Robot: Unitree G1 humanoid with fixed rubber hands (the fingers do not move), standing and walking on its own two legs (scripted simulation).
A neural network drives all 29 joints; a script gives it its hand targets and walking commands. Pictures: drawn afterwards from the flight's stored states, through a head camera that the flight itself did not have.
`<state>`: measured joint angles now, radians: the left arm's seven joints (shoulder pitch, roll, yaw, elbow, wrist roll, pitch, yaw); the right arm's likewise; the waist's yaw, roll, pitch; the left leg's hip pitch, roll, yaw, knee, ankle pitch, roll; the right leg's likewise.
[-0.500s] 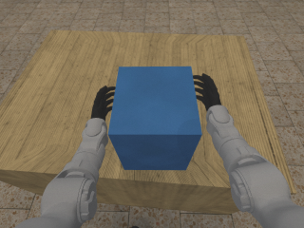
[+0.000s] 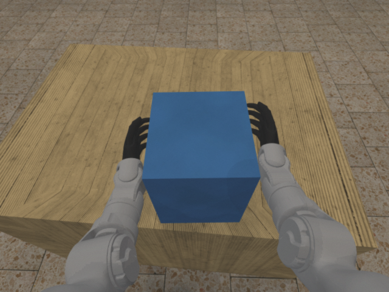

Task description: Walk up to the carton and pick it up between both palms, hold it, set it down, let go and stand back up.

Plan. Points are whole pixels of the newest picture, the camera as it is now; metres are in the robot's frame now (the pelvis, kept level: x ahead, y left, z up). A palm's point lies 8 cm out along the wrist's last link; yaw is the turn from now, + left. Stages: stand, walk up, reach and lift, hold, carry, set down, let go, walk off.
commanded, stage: reach and lift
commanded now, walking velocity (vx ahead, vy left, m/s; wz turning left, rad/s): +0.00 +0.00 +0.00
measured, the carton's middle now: (199, 162) +0.40 +0.05 -0.01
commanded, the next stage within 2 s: none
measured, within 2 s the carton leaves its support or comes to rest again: leaves its support in 1.50 s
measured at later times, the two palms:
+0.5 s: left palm (133, 159) +0.36 +0.19 +0.03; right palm (269, 145) +0.42 -0.09 +0.05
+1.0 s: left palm (133, 159) +0.36 +0.19 +0.03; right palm (268, 145) +0.42 -0.09 +0.05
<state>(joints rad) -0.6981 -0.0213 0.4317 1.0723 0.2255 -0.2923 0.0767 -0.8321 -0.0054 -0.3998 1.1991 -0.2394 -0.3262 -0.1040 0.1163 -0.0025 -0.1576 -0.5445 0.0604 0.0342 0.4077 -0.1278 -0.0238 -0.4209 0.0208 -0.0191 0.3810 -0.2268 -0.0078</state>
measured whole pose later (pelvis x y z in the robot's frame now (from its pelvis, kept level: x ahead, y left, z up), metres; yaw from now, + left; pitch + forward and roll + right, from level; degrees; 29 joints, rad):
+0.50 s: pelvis -0.01 +0.00 +0.00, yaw +0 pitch +13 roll -1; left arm -0.68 -0.04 0.45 1.06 0.25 -0.27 0.07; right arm -0.81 0.02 -0.50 1.19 -0.33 -0.33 -0.09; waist 0.12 0.00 -0.13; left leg -0.50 0.06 0.04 0.40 -0.12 -0.02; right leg -0.38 0.02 -0.02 0.38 -0.23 -0.01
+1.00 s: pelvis -0.01 +0.00 +0.00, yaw +0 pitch +13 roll -1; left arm -0.68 -0.04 0.45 1.06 0.25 -0.27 0.08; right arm -0.81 0.02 -0.50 1.19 -0.33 -0.33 -0.10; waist 0.12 0.00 -0.13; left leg -0.50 0.06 0.04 0.40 -0.12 -0.02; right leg -0.38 0.02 -0.02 0.38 -0.23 -0.01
